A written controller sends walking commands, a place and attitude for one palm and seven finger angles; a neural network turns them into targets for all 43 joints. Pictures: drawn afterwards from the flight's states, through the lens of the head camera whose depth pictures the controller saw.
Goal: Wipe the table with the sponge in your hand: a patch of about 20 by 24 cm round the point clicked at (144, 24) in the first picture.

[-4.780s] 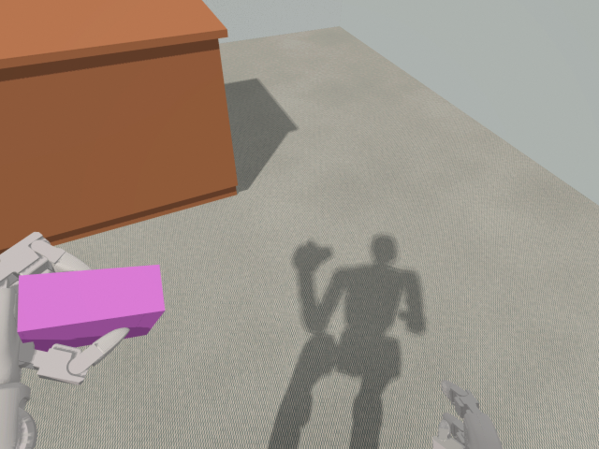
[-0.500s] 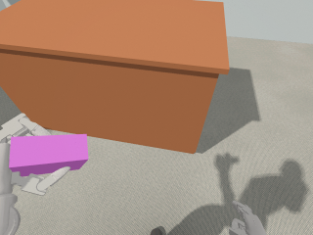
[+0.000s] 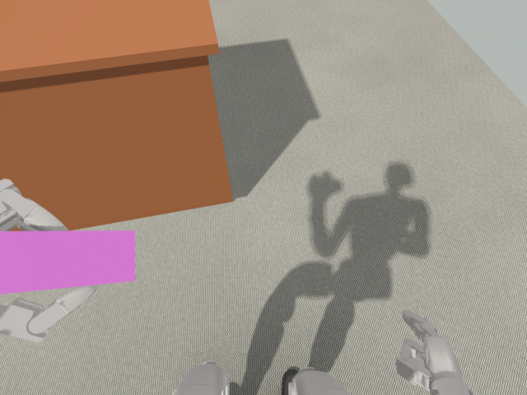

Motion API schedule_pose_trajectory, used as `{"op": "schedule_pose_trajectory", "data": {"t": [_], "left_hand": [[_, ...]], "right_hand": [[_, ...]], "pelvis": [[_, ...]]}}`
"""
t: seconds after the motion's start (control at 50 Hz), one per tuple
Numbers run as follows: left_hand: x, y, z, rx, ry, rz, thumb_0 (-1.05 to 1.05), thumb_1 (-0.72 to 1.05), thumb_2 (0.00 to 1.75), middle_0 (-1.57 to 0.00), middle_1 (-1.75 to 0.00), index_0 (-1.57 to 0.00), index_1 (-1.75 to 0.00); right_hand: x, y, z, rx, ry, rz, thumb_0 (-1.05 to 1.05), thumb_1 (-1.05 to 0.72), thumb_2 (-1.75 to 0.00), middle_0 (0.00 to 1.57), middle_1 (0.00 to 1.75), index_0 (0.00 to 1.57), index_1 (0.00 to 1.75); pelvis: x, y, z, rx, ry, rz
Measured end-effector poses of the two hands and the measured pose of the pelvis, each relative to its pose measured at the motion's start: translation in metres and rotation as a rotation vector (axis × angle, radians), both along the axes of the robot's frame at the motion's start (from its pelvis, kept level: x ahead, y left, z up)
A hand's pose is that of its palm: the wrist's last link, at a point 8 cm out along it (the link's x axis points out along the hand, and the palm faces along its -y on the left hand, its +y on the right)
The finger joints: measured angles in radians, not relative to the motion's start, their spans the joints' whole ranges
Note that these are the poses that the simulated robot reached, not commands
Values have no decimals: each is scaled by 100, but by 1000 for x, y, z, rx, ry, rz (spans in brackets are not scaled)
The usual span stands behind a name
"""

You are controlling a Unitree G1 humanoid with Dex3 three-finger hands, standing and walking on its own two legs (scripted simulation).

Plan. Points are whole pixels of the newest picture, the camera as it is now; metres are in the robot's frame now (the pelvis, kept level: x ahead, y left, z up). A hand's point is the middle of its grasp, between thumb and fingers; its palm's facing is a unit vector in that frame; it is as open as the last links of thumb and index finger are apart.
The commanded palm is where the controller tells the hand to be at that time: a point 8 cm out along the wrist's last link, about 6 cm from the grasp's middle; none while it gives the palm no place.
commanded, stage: turn to face it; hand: left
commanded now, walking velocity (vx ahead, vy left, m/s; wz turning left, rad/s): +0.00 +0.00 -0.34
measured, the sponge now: (79, 261) +0.24 +0.19 +0.16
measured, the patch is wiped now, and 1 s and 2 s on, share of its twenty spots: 0.00 0.00 0.00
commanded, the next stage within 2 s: take the last steps up to it in 0.30 s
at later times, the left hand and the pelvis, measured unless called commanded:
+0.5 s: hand (138, 287) +0.21 +0.11 +0.18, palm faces +0.22 -0.85 -0.47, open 9.2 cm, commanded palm +0.14 +0.19 +0.19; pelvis -0.06 -0.06 +0.00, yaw -9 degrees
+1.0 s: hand (81, 307) +0.19 +0.16 +0.19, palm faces +0.30 -0.87 -0.40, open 9.2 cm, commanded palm +0.14 +0.21 +0.19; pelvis -0.05 -0.05 +0.01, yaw -7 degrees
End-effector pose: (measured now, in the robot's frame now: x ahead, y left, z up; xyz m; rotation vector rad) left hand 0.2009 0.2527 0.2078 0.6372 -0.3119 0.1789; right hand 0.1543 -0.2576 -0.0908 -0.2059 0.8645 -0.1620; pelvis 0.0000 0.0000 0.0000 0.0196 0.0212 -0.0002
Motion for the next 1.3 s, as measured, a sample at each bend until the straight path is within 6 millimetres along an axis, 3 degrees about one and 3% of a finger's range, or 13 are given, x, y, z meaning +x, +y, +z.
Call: {"op": "schedule_pose_trajectory", "data": {"t": [0.1, 0.24, 0.3, 0.4, 0.48, 0.54, 0.66, 0.76, 0.88, 1.0, 1.1, 1.18, 1.3], "left_hand": [[-13, 3, 13, 49, -68, -26, 0, -43, 103, -84, -136, -84, -136], [-27, 18, -21, -116, -24, 113, 0, -43, 103, -84, -136, -84, -136], [-29, 0, -28, -193, -8, 115, 0, -43, 103, -84, -136, -84, -136], [-26, -51, -21, -174, -32, 8, 0, -43, 102, -84, -135, -84, -135], [-22, -86, -12, -95, -50, -67, 0, -43, 102, -84, -135, -84, -135], [-24, -100, -5, -71, -15, -89, 0, -43, 102, -84, -135, -84, -135], [-39, -98, -7, -14, 96, -55, 0, -43, 102, -84, -135, -84, -135], [-52, -88, -11, -56, 88, 2, 0, -43, 102, -84, -135, -84, -135], [-57, -75, -12, -134, 25, 29, 0, -43, 102, -84, -135, -84, -135], [-45, -51, -8, -170, -65, 12, 0, -43, 102, -84, -135, -84, -135], [-25, -29, -11, -147, -99, 13, 0, -43, 102, -84, -135, -84, -135], [-7, -24, -12, -133, -50, 32, 0, -43, 102, -84, -135, -84, -134], [16, -42, -13, -80, -19, 5, 0, -43, 101, -84, -134, -84, -134]], "right_hand": [[-19, -20, 15, -52, -29, -52, 1, -91, -90, 20, 30, 19, 29], [-41, -10, 23, -31, -80, -71, 1, -91, -90, 20, 30, 19, 29], [-48, 0, 20, 19, -98, -50, 1, -91, -90, 20, 30, 19, 29], [-59, 2, 9, 105, -141, -28, 1, -90, -90, 21, 30, 20, 30], [-76, -19, -8, 145, -131, -58, 1, -90, -90, 21, 30, 20, 30], [-97, -42, -10, 127, -72, -114, 1, -90, -90, 21, 30, 20, 30], [-136, -88, -2, 46, 17, -212, 1, -91, -90, 21, 30, 20, 30], [-150, -110, 7, -35, 65, -205, 1, -91, -90, 20, 30, 19, 29], [-132, -103, 20, -77, 24, -166, 1, -91, -90, 20, 30, 19, 29], [-91, -65, 29, -74, -83, -121, 1, -91, -90, 20, 30, 19, 29], [-60, -20, 22, 6, -160, -122, 1, -91, -90, 20, 30, 19, 29], [-46, 12, 13, 99, -152, -96, 1, -90, -90, 21, 30, 20, 30], [-32, 23, -17, 161, -86, -64, 1, -90, -90, 21, 30, 20, 30]], "pelvis": [[-6, -4, -2, -15, 9, -33], [-17, -10, 3, -19, -15, -93], [-24, -17, 6, -39, -23, -115], [-41, -41, 0, -39, -25, -151], [-57, -61, -6, -44, -29, -155], [-63, -69, 1, -15, -16, -170], [-66, -78, 14, 14, 12, -170], [-66, -80, 18, 24, 10, -148], [-62, -70, 19, 28, 4, -129], [-49, -46, 11, 6, -3, -124], [-36, -29, 3, 4, -22, -145], [-22, -25, 6, -6, -11, -147], [2, -30, -4, -10, -15, -139]]}}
